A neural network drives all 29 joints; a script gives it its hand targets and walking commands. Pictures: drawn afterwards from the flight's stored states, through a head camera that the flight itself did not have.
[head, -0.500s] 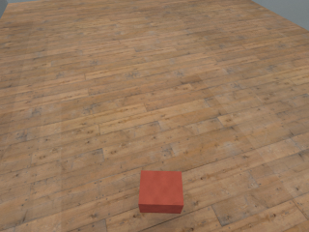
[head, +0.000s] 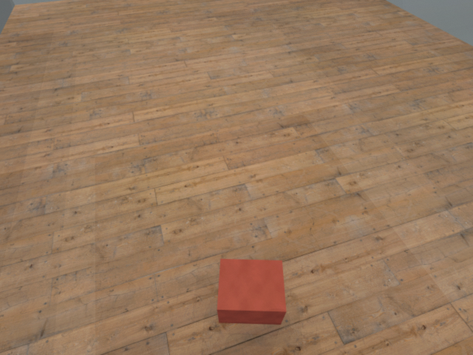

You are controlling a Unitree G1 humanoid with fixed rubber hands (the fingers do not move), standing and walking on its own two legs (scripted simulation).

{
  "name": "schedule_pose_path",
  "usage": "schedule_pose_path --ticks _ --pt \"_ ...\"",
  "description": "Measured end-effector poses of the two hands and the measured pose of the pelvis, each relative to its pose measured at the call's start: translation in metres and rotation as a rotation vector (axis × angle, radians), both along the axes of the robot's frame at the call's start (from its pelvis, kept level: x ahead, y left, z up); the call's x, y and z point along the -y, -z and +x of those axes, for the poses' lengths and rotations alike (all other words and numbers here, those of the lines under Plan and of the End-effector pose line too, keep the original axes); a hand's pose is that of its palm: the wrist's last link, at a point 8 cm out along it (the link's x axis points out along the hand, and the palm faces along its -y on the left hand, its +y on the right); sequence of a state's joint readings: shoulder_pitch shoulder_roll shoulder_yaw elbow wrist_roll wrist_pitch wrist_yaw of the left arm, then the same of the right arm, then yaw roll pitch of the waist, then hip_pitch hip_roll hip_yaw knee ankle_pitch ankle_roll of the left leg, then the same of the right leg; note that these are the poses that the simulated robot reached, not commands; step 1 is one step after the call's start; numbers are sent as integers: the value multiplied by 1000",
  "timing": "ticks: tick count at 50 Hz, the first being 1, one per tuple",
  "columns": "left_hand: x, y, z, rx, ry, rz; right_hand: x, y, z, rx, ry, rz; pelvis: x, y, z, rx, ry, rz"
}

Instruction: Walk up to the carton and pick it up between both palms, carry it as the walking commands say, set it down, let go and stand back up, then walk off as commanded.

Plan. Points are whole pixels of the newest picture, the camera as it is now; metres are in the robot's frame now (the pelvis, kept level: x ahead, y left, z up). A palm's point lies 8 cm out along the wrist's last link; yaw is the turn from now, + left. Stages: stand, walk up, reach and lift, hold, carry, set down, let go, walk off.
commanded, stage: stand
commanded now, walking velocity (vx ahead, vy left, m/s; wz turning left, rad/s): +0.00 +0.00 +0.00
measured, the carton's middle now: (250, 291) +0.46 -0.03 -0.69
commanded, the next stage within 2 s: reach and lift in 0.36 s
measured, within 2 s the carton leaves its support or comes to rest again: neither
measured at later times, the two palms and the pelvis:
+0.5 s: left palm out of the picture +0.08 +0.25 -0.15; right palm out of the picture +0.08 -0.22 -0.16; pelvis -0.02 +0.01 -0.03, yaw +0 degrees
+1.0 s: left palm (149, 352) +0.16 +0.20 -0.18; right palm (352, 350) +0.17 -0.20 -0.18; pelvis -0.03 -0.01 -0.06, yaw +2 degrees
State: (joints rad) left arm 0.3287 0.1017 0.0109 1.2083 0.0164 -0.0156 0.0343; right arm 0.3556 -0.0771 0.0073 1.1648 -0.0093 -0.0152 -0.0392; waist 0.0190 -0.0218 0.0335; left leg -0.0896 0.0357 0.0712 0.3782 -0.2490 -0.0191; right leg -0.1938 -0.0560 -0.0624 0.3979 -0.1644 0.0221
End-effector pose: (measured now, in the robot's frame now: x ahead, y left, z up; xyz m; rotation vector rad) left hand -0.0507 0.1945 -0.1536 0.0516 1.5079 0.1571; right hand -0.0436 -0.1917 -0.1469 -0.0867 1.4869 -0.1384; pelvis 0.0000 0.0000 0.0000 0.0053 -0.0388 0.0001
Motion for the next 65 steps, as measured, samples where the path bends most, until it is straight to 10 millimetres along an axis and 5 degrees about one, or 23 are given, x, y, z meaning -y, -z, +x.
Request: schedule_pose_path --ticks 19,22,26,29,31,36,41,52,59,65 --pt "-8 1 6 7 -4 -3 -9 0 1 2 11 2 -9 1 1 -12 -1 -2" --pt "-29 4 53 92 -9 52 10 9 43 42 26 -45 -12 12 -8 -79 -1 -13" --pt "-55 -5 153 244 47 99 35 5 145 190 -20 -86 -12 29 -19 -151 3 -14" --pt "-52 -17 206 252 57 74 27 -8 201 216 -30 -43 -12 32 -20 -194 6 -7" --pt "-41 -22 221 224 61 40 14 -12 216 178 -43 -11 -10 29 -16 -214 7 -5" --pt "2 -14 206 113 84 -45 -12 -8 205 79 -48 27 -7 20 -3 -259 -4 -7" --pt "26 10 183 76 77 -74 -15 13 192 77 -20 40 -2 29 -3 -360 -23 -11" --pt "-7 26 213 304 129 11 18 33 210 287 -46 14 10 60 -33 -490 -40 -6" --pt "-4 31 226 360 124 -1 30 44 210 317 -42 23 14 76 -54 -425 -30 1" --pt "-2 36 254 409 125 1 27 50 240 378 -40 31 17 88 -68 -381 -23 12"
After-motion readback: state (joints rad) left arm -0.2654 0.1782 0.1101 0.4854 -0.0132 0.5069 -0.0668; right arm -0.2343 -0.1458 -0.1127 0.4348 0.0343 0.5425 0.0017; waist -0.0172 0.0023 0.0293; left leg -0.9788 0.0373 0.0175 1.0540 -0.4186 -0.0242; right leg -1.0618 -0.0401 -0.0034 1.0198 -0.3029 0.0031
